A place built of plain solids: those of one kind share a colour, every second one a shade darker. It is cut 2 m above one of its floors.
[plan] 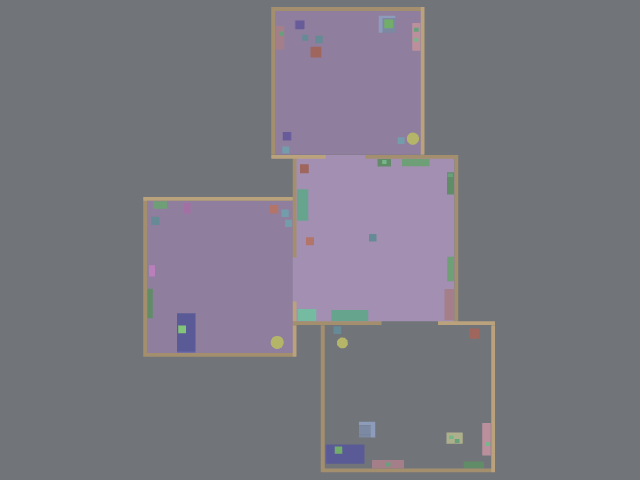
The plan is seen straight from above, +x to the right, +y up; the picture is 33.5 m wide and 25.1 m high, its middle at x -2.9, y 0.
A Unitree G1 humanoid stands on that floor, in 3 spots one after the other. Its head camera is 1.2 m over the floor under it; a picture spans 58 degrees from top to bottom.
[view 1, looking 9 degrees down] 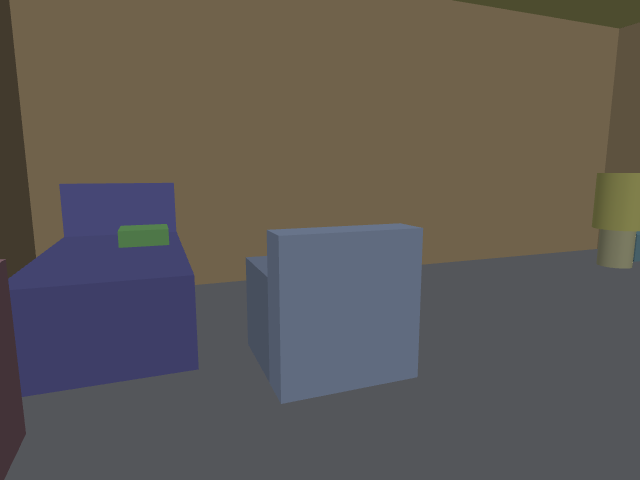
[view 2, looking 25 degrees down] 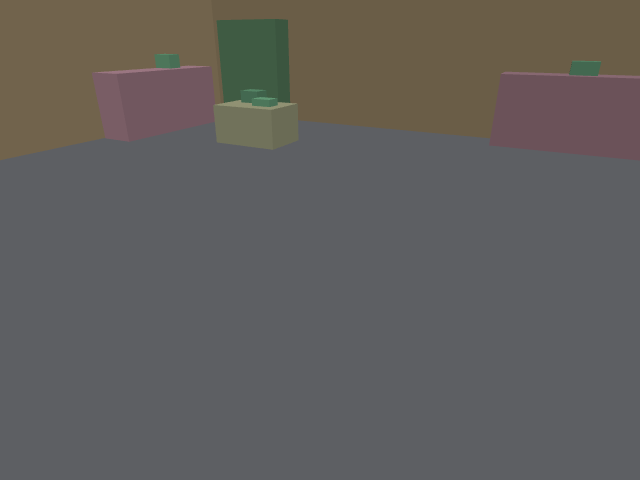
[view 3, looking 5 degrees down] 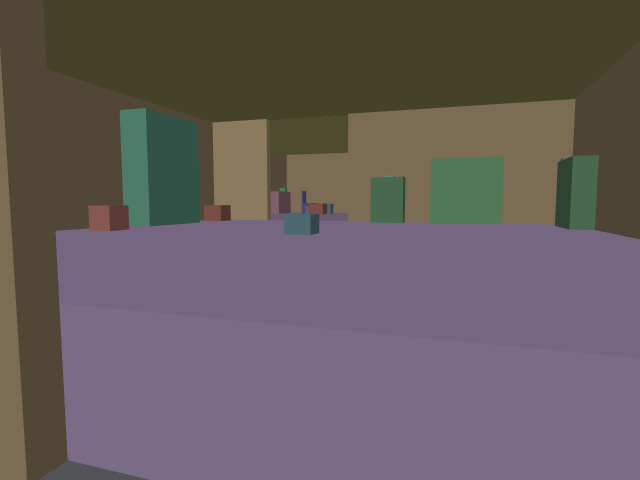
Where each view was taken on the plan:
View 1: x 2.02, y -10.90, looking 159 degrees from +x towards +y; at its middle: armchair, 2.20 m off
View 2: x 0.83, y -5.82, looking -62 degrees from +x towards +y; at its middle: ground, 2.84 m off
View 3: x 2.02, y -5.72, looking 108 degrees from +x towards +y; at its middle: floor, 5.24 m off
